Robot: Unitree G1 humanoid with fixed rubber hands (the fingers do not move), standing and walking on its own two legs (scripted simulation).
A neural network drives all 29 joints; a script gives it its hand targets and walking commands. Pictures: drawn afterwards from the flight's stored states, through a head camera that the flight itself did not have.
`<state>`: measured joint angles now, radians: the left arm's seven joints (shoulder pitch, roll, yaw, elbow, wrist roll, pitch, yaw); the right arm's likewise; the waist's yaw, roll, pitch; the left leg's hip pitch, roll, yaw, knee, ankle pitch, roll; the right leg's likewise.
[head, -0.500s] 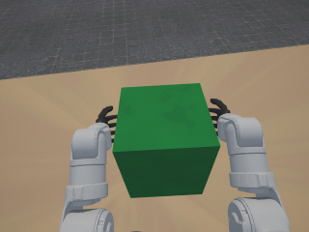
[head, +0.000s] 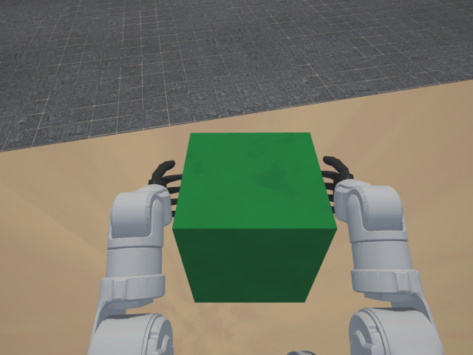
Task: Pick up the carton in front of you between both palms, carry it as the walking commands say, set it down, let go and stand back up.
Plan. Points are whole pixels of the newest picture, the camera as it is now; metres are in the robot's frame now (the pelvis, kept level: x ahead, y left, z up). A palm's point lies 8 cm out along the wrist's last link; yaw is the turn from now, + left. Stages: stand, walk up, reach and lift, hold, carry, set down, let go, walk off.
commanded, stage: carry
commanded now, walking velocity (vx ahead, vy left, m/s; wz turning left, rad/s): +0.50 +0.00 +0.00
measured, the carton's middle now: (249, 221) +0.36 -0.01 +0.02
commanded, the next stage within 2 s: none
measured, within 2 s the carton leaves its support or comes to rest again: neither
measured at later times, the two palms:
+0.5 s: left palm (181, 110) +0.64 +0.13 +0.06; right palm (305, 99) +0.66 -0.17 +0.06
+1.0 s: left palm (175, 56) +0.95 +0.17 +0.04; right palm (272, 52) +0.95 -0.13 +0.04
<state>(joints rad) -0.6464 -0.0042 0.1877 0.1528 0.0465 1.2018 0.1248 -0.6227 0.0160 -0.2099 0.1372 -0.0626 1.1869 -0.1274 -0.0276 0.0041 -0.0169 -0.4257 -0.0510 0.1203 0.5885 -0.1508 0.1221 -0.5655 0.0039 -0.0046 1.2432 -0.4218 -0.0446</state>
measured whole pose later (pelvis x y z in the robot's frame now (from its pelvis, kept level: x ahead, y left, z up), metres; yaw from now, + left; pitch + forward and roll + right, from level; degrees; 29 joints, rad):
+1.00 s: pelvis +0.59 +0.02 -0.07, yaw +0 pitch +4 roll -1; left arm -0.66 0.01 0.18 0.20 0.03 1.19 0.13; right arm -0.64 0.02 -0.22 0.18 -0.08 1.19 -0.13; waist 0.00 0.00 -0.05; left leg -0.47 -0.05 0.11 0.62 -0.13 0.12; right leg -0.48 0.03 -0.01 1.29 -0.46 -0.05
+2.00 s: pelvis +1.19 +0.03 -0.14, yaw +0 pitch +4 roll +0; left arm -0.69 0.03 0.19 0.20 0.01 1.17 0.12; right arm -0.69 0.03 -0.23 0.17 -0.10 1.18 -0.13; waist 0.03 -0.02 -0.08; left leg -0.52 -0.05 0.12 0.59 -0.05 0.11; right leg -0.27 0.06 -0.02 1.13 -0.55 -0.06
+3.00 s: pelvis +1.77 +0.03 -0.18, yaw +0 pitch +5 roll +0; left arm -0.65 -0.01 0.18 0.09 0.03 1.16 0.14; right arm -0.63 0.02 -0.23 0.03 -0.07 1.19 -0.13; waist 0.08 0.02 -0.06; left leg -0.58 -0.01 0.09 0.49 0.10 0.07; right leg -0.10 0.07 -0.06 0.59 -0.46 -0.10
